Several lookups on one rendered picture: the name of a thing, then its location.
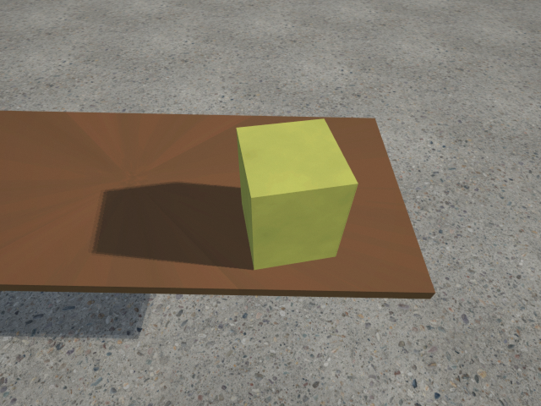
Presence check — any carton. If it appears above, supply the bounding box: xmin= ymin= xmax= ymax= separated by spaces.
xmin=237 ymin=118 xmax=358 ymax=270

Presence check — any table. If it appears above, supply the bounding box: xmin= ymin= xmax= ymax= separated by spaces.
xmin=0 ymin=111 xmax=435 ymax=299

